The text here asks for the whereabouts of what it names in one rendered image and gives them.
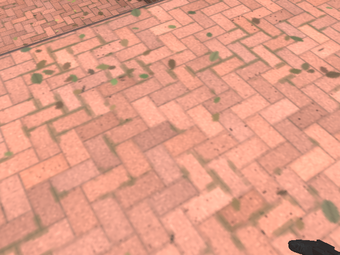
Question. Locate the robot right hand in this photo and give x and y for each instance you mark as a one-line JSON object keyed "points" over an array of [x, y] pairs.
{"points": [[307, 247]]}

